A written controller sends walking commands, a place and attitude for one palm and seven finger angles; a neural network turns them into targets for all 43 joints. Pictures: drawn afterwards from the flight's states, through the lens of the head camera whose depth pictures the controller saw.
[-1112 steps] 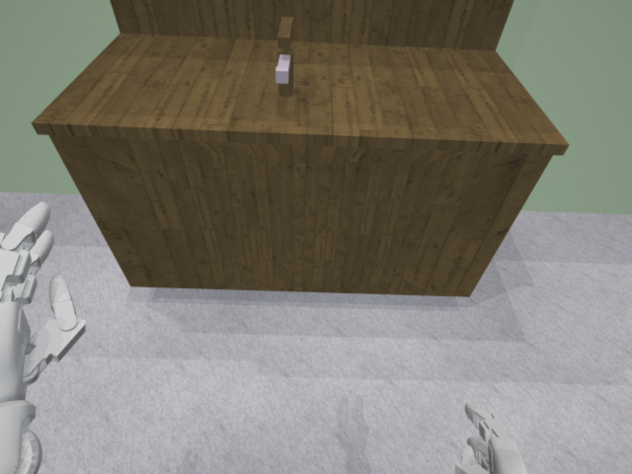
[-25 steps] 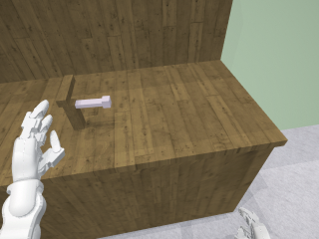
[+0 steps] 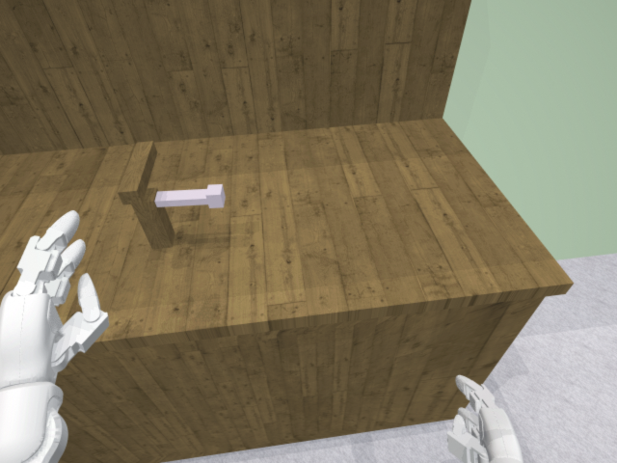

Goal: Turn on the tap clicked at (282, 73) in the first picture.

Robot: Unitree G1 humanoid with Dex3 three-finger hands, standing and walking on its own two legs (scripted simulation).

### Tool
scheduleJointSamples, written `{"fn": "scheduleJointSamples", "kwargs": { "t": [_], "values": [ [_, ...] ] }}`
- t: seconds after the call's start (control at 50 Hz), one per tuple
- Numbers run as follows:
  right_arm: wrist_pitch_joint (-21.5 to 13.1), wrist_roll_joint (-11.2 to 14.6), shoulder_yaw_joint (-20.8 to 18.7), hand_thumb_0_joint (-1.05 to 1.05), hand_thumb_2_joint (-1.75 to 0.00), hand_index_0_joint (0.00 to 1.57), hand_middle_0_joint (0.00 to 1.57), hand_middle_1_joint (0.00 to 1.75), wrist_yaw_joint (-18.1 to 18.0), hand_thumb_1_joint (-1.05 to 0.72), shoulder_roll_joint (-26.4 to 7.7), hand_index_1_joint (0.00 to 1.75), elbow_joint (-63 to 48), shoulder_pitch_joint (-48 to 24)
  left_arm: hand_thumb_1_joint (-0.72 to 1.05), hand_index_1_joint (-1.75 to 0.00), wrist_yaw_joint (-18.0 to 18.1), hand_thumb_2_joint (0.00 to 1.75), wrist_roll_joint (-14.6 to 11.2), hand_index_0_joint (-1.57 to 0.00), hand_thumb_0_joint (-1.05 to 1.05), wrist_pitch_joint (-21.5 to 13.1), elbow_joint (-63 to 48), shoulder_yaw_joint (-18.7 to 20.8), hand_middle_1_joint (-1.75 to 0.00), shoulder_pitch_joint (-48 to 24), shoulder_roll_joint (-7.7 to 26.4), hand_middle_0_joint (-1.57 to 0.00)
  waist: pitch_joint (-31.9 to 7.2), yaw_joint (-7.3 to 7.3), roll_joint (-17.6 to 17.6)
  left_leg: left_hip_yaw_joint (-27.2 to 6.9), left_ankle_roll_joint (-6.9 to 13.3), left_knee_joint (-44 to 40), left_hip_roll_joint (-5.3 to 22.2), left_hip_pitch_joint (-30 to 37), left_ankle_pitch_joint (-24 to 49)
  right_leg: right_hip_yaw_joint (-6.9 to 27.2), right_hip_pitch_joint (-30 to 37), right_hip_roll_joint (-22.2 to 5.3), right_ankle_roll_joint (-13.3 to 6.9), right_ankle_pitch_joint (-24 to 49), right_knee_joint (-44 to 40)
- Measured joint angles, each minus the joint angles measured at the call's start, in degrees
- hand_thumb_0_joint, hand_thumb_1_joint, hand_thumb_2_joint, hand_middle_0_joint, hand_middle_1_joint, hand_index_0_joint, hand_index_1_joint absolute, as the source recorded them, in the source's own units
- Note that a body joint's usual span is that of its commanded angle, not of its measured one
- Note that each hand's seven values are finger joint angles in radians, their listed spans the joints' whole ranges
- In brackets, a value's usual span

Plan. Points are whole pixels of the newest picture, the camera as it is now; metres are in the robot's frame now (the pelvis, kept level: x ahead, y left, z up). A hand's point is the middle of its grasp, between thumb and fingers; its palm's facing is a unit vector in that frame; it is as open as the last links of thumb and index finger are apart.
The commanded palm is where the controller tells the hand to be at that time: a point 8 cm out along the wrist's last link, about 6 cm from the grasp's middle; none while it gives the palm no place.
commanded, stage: draw the hand back beside the body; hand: left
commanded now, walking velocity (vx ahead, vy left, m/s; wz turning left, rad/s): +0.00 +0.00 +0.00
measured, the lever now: (215, 196) +0.48 +0.23 +0.08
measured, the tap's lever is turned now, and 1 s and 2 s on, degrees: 86 86 86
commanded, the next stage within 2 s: step back with the hand held close in 0.06 s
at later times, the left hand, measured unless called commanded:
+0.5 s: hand (115, 328) +0.20 +0.24 +0.14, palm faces +0.29 -0.86 -0.42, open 7.4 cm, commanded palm +0.15 +0.29 +0.17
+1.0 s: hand (53, 384) +0.13 +0.26 +0.15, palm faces +0.40 -0.82 -0.41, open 7.4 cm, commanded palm +0.08 +0.30 +0.17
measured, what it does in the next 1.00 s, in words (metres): shifts its weight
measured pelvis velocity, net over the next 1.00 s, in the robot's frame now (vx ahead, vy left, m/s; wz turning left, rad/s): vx -0.08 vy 0.02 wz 0.00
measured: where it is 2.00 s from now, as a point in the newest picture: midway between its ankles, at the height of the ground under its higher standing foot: outside the picture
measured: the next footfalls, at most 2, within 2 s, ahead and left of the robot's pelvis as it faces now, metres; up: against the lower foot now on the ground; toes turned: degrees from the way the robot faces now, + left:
right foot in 1.34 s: -0.14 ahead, -0.11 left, +0.00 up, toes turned +1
left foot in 1.58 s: -0.14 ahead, +0.08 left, +0.00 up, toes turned +1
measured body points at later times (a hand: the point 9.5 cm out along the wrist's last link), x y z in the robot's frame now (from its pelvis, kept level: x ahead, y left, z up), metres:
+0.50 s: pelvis -0.02 +0.01 +0.00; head +0.01 +0.00 +0.44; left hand +0.18 +0.28 +0.16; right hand +0.16 -0.23 -0.09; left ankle -0.01 +0.12 -0.75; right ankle +0.03 -0.10 -0.75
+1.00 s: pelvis -0.08 +0.02 -0.02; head -0.05 +0.02 +0.43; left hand +0.11 +0.30 +0.17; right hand +0.09 -0.22 -0.11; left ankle -0.01 +0.12 -0.74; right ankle +0.03 -0.10 -0.75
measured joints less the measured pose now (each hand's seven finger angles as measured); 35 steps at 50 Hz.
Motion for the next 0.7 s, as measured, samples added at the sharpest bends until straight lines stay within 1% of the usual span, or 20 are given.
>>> {"fn": "scheduleJointSamples", "kwargs": {
  "t": [0.16, 0.22, 0.3, 0.34, 0.46, 0.52, 0.6, 0.7],
  "values": [
    [-0.18, -0.21, 0.19, 0.01, -0.90, 0.20, 0.20, 0.30, -0.01, -0.90, 0.33, 0.30, 0.37, 0.85, 0.89, -0.30, -0.06, 0.90, 0.01, -0.21, 0.02, 0.41, -0.69, -0.48, -0.30, 0.67, 0.23, -0.21, -0.29, -0.74, -0.23, 0.24, -0.18, -0.25, 0.19, 0.32, -0.35, 0.24, 0.01, 0.20, -0.14, -0.47, 0.18],
    [0.24, 0.02, 0.22, 0.01, -0.90, 0.20, 0.20, 0.30, -0.13, -0.90, 0.04, 0.30, -0.01, 1.20, 0.89, -0.30, -0.36, 0.90, -0.18, -0.21, 0.02, 0.37, -1.25, 0.08, -0.30, 0.68, 0.70, -0.21, -0.50, -0.97, -0.15, 0.26, -0.20, 0.09, 0.35, 0.02, -0.63, 0.25, -0.16, 0.35, -0.14, -0.61, 0.21],
    [1.82, 0.07, 0.42, 0.01, -0.90, 0.20, 0.20, 0.30, -0.07, -0.90, -0.39, 0.30, -1.93, 0.42, 0.89, -0.30, -0.39, 0.90, -0.01, -0.21, 0.02, -1.96, -1.87, 3.53, -0.30, 0.49, 2.03, -0.21, -0.31, -2.19, -0.34, 0.32, -0.22, 1.92, 0.67, -3.75, -0.89, 0.29, -3.30, 0.66, -0.03, 0.09, 0.51],
    [2.60, 0.12, 0.17, 0.01, -0.90, 0.20, 0.20, 0.30, -0.05, -0.90, -0.63, 0.30, -3.03, 0.07, 0.89, -0.30, -0.34, 0.90, 0.08, -0.21, 0.02, -2.37, -2.38, 4.23, -0.30, 0.85, 2.38, -0.21, 0.18, -2.59, -0.66, 0.66, -0.14, 2.22, 0.53, -5.39, -0.54, 0.60, -5.13, 0.51, 0.11, 0.48, 1.00],
    [4.55, 0.30, -0.91, 0.01, -0.90, 0.20, 0.20, 0.30, -0.42, -0.90, -1.34, 0.30, -5.37, 0.13, 0.89, -0.30, -0.44, 0.90, 0.51, -0.21, 0.02, -1.55, -5.42, 2.56, -0.30, 5.41, 2.22, -0.21, 0.89, -3.70, -1.40, 1.76, 0.53, 2.96, -0.44, -8.94, 0.44, 1.68, -9.59, -0.49, 0.83, 0.97, 3.17],
    [5.09, 0.35, -1.21, 0.01, -0.90, 0.20, 0.20, 0.29, -0.78, -0.90, -1.09, 0.30, -5.68, 0.57, 0.89, -0.30, -0.24, 0.90, 0.79, -0.21, 0.02, -1.38, -7.44, 2.46, -0.30, 7.25, 3.21, -0.21, 0.96, -3.84, -2.17, 1.92, 0.77, 3.83, -0.82, -10.44, 0.70, 1.83, -11.24, -0.90, 1.04, 1.05, 4.39],
    [5.11, 0.43, -1.26, 0.01, -0.90, 0.20, 0.20, 0.29, -1.00, -0.90, -0.63, 0.30, -5.69, 1.12, 0.89, -0.31, 0.65, 0.90, 1.03, -0.21, 0.02, -1.78, -9.24, 3.90, -0.30, 7.63, 4.58, -0.22, 0.93, -3.60, -2.93, 1.82, 0.96, 5.66, -0.96, -12.72, 0.91, 1.70, -13.12, -1.09, 1.15, 1.59, 5.49],
    [4.39, 0.50, -0.98, 0.01, -0.90, 0.20, 0.20, 0.30, -0.90, -0.90, -0.50, 0.30, -5.51, 1.74, 0.89, -0.31, 1.88, 0.90, 1.49, -0.21, 0.02, -2.51, -9.87, 5.14, -0.30, 6.75, 4.32, -0.21, 0.47, -3.45, -2.80, 1.63, 1.28, 8.29, -0.94, -15.67, 1.00, 1.45, -15.19, -1.12, 1.30, 2.54, 6.43]
  ]
}}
